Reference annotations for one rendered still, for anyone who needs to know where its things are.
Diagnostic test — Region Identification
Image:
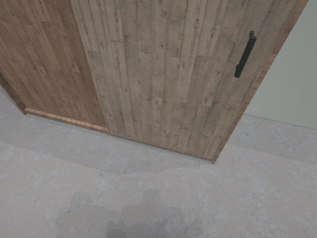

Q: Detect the handle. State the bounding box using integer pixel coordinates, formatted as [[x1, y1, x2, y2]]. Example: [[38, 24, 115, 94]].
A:
[[234, 31, 257, 78]]

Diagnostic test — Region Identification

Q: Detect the wardrobe door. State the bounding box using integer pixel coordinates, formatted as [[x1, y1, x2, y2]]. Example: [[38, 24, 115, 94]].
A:
[[0, 0, 107, 128], [70, 0, 300, 161]]

